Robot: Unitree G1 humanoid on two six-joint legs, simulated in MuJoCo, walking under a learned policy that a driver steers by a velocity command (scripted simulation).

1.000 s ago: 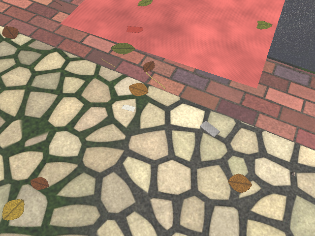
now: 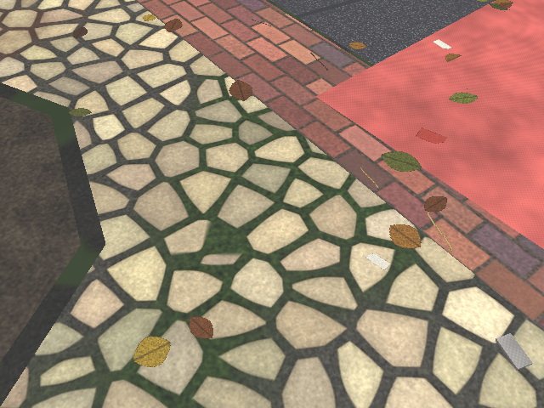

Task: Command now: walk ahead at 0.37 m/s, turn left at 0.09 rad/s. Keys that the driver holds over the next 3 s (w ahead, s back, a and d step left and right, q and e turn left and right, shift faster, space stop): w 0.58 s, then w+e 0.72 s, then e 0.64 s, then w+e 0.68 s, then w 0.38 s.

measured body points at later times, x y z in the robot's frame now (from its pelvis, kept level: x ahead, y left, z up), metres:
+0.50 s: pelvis +0.20 -0.05 +0.00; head +0.24 -0.07 +0.44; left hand +0.19 +0.22 -0.13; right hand +0.42 -0.29 -0.09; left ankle +0.39 +0.11 -0.70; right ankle +0.10 -0.15 -0.75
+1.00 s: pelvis +0.49 -0.02 -0.01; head +0.51 -0.03 +0.44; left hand +0.69 +0.22 -0.11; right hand +0.49 -0.30 -0.13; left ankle +0.44 +0.08 -0.75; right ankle +0.64 -0.21 -0.69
